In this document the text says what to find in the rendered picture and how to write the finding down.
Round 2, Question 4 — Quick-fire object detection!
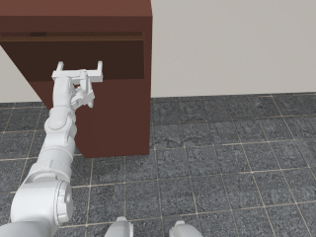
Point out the drawer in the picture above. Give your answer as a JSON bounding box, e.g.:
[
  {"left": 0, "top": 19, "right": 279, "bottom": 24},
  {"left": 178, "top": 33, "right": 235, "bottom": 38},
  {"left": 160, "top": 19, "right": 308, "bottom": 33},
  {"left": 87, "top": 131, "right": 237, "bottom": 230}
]
[{"left": 0, "top": 32, "right": 144, "bottom": 82}]

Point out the right robot thigh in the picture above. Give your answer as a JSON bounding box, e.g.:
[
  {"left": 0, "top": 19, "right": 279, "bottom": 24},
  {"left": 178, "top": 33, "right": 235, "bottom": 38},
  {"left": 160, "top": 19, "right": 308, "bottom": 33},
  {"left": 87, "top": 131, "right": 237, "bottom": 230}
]
[{"left": 169, "top": 223, "right": 203, "bottom": 237}]

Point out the left robot forearm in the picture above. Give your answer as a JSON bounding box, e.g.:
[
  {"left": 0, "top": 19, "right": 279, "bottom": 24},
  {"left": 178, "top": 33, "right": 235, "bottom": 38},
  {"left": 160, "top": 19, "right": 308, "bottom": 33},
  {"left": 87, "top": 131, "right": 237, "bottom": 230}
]
[{"left": 10, "top": 106, "right": 77, "bottom": 223}]

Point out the robot left shin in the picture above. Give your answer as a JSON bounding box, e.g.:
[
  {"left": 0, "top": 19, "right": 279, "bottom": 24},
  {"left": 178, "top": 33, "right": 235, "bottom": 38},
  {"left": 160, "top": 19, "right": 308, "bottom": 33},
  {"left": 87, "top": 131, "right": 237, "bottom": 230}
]
[{"left": 117, "top": 216, "right": 127, "bottom": 221}]

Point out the handle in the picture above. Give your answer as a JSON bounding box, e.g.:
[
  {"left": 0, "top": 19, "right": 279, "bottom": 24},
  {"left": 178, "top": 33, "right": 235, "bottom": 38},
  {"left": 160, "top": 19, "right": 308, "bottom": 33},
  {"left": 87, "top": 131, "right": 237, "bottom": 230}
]
[{"left": 51, "top": 61, "right": 104, "bottom": 83}]

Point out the cabinet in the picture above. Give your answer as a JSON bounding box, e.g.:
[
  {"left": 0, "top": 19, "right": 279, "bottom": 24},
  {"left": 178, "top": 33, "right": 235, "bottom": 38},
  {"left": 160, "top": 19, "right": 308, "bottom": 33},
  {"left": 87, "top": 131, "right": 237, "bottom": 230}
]
[{"left": 0, "top": 0, "right": 153, "bottom": 159}]

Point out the left robot upper arm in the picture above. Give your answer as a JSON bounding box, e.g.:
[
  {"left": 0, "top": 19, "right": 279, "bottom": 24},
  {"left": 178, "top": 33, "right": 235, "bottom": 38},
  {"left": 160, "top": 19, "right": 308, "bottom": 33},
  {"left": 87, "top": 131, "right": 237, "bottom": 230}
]
[{"left": 0, "top": 180, "right": 74, "bottom": 237}]

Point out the robot left hand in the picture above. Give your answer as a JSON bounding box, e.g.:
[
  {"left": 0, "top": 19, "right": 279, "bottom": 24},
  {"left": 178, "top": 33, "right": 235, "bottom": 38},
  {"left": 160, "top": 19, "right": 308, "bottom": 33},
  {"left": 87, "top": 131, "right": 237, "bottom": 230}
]
[{"left": 52, "top": 69, "right": 95, "bottom": 113}]

